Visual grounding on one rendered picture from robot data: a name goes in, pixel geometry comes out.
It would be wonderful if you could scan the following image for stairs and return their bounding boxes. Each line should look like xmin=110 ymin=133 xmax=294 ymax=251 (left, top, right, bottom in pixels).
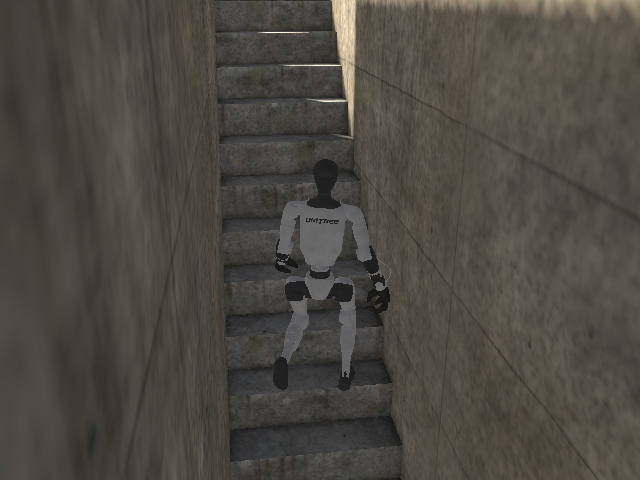
xmin=214 ymin=0 xmax=402 ymax=480

